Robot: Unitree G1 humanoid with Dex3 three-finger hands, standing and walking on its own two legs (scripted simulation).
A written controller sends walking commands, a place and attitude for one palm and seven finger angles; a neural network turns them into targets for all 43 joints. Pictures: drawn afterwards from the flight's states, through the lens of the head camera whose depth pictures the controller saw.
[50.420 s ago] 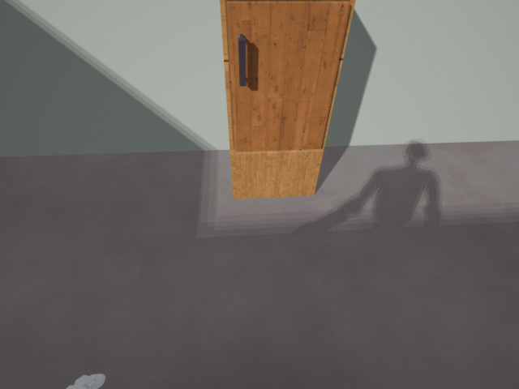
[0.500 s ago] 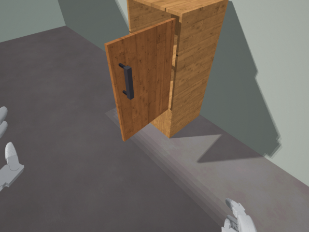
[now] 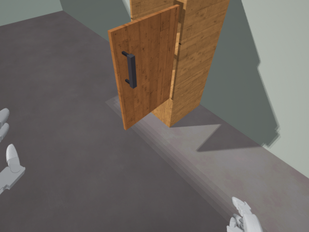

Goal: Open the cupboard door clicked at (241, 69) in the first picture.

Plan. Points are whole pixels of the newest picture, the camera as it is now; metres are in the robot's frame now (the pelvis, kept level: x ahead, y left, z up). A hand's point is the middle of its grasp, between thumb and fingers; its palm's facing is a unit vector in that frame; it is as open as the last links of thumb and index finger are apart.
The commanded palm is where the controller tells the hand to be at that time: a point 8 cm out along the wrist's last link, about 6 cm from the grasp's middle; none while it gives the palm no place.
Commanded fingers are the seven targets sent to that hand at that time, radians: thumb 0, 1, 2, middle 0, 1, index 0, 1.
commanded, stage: let the arm hang, fingers relaxed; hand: left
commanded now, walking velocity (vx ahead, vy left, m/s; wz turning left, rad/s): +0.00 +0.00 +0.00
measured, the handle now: (129, 70) +0.73 +0.16 -0.01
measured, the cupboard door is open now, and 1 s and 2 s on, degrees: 93 93 93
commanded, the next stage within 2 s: look to check the result in 1.14 s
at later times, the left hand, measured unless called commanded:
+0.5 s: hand out of the picture -0.02 +0.17 -0.18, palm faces +0.02 -0.98 -0.21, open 7.2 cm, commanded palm none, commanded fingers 0.00 0.90 0.90 -0.20 -0.30 -0.20 -0.30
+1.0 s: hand out of the picture +0.07 +0.20 -0.15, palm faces +0.02 -0.95 -0.30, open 7.4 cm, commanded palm none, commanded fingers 0.00 0.90 0.90 -0.20 -0.30 -0.20 -0.30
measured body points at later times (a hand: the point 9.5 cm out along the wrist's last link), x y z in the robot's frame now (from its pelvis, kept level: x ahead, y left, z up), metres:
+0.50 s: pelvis -0.02 -0.02 +0.00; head +0.01 -0.01 +0.45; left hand -0.02 +0.22 -0.16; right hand +0.00 -0.29 -0.15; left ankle +0.03 +0.08 -0.74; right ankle +0.02 -0.11 -0.74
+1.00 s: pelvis +0.00 -0.02 +0.00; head +0.01 -0.04 +0.45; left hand +0.07 +0.25 -0.13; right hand +0.05 -0.28 -0.15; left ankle +0.03 +0.08 -0.74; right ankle +0.02 -0.11 -0.74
